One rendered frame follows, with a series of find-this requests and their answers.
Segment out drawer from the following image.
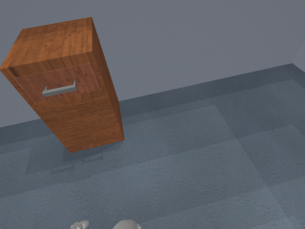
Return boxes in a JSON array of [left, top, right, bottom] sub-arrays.
[[14, 62, 102, 103]]

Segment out handle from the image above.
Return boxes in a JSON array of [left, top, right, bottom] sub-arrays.
[[42, 80, 77, 97]]

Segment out robot left thigh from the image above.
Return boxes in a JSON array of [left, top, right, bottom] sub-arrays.
[[112, 219, 142, 229]]

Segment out cabinet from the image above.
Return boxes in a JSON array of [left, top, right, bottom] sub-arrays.
[[0, 17, 125, 153]]

